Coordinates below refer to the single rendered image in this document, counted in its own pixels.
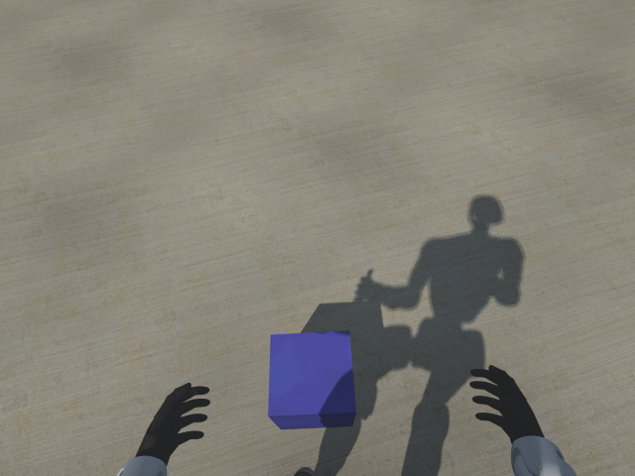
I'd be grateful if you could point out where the carton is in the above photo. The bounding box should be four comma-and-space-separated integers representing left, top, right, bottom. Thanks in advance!
268, 330, 356, 429

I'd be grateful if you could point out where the robot left hand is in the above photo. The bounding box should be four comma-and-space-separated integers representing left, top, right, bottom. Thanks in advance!
135, 383, 210, 467

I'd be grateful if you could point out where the robot left forearm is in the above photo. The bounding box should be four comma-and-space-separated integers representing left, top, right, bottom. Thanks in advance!
117, 455, 167, 476

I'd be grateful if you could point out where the robot right hand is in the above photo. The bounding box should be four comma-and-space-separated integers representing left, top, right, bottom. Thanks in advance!
469, 365, 545, 444

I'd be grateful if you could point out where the robot right forearm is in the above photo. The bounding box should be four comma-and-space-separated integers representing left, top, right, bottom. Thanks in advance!
511, 435, 576, 476

